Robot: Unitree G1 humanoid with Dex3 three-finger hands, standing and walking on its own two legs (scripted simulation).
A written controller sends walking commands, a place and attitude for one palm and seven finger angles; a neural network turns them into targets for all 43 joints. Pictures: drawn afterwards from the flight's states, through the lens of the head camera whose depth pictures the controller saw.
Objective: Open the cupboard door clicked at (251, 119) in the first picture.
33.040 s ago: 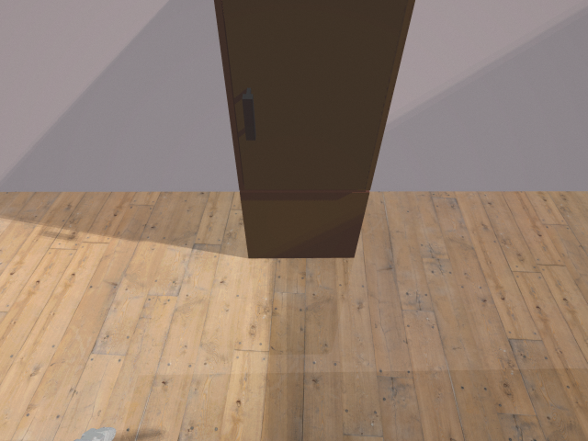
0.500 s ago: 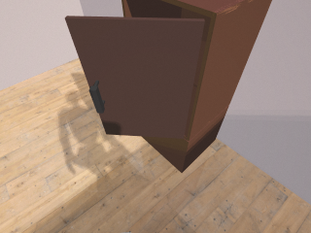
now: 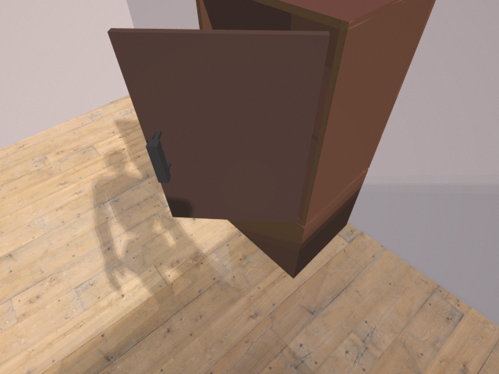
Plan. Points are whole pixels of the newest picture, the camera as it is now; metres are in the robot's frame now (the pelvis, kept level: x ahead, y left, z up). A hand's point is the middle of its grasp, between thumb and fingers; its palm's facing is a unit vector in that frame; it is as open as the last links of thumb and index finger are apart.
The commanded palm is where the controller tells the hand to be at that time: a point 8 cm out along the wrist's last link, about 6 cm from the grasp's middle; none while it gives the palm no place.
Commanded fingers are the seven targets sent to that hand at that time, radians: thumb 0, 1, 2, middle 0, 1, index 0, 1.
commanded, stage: look again from close up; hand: left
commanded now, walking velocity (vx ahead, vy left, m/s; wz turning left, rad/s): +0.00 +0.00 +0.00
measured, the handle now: (161, 156) +0.61 +0.26 -0.04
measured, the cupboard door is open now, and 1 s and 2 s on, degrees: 42 42 42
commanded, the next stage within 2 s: shuffle to correct the standing spot in 0.40 s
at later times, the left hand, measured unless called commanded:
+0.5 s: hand out of the picture +0.02 +0.17 -0.17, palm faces +0.00 -0.98 -0.21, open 7.4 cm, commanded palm none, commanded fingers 0.00 0.90 0.90 -0.20 -0.30 -0.20 -0.30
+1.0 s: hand out of the picture +0.07 +0.20 -0.17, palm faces +0.04 -0.97 -0.22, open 7.4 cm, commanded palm none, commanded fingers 0.00 0.90 0.90 -0.20 -0.30 -0.20 -0.30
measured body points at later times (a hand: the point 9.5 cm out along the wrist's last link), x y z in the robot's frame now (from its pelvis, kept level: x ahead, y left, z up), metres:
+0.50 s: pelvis +0.01 -0.01 +0.01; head +0.02 -0.01 +0.45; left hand +0.02 +0.23 -0.15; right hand +0.03 -0.24 -0.15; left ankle +0.00 +0.10 -0.73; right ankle -0.01 -0.13 -0.73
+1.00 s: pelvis +0.04 +0.02 +0.00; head +0.08 +0.01 +0.45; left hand +0.07 +0.25 -0.15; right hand +0.03 -0.21 -0.16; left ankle +0.00 +0.10 -0.73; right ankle +0.02 -0.08 -0.71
